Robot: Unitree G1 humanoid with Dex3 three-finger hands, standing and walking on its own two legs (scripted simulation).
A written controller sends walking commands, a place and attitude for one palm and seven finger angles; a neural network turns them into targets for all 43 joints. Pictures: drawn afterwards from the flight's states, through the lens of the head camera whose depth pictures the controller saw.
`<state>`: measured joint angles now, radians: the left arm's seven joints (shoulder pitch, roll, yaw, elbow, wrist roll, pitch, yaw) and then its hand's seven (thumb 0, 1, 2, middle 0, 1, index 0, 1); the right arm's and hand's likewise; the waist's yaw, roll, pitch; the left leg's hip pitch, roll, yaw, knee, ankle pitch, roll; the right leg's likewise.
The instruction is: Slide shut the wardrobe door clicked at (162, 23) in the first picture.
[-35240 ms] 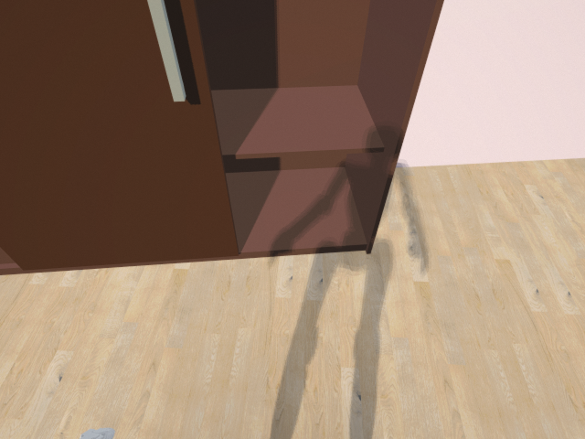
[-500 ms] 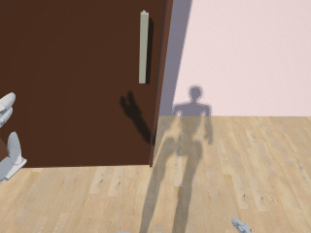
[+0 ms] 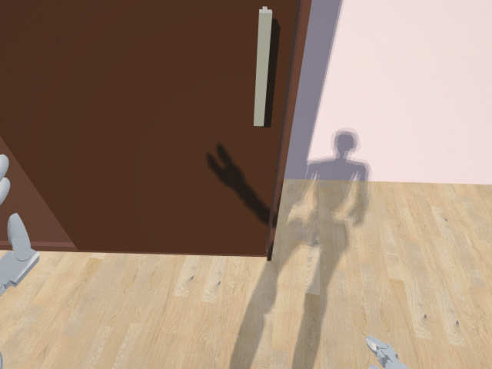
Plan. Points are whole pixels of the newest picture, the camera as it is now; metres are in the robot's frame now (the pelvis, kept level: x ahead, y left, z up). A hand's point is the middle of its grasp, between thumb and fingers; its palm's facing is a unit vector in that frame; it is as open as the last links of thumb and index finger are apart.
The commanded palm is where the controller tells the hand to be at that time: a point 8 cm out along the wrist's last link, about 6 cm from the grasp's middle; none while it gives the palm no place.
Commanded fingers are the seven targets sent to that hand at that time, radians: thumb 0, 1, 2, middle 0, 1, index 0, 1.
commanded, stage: stop stepping back and stand still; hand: left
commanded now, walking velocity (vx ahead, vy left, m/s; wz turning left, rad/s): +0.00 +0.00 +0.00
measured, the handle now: (261, 71) +0.74 +0.02 +0.17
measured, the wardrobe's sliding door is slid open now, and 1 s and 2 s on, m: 0.01 0.01 0.01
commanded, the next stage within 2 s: let the arm hang, fingers relaxed in 0.16 s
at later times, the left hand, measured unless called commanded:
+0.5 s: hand out of the picture +0.13 +0.21 -0.13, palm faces -0.03 -0.97 -0.26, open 7.4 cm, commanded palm none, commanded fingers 0.00 0.90 0.90 -0.20 -0.30 -0.20 -0.30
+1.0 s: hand out of the picture -0.01 +0.23 -0.15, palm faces +0.02 -0.96 -0.26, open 7.3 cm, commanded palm none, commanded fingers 0.00 0.90 0.90 -0.20 -0.30 -0.20 -0.30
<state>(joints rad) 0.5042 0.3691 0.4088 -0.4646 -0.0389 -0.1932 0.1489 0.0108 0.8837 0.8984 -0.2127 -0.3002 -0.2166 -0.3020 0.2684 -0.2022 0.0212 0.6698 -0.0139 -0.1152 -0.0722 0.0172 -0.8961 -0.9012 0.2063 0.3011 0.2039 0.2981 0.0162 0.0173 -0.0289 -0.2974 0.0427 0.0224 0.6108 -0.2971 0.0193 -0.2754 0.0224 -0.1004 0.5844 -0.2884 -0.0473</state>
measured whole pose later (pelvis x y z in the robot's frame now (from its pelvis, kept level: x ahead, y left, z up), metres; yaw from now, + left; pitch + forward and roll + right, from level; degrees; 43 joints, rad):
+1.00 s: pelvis +0.00 +0.02 +0.02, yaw +0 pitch -1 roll +0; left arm 0.27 0.22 0.01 1.16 0.01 0.02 0.01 0.00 0.91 0.90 -0.20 -0.30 -0.20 -0.30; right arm 0.29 -0.17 -0.01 1.13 -0.02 0.02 -0.03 0.01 -0.90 -0.90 0.20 0.30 0.20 0.30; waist 0.00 0.03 0.04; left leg -0.21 -0.01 0.04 0.42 -0.19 0.03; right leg -0.19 -0.02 -0.08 0.40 -0.19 -0.01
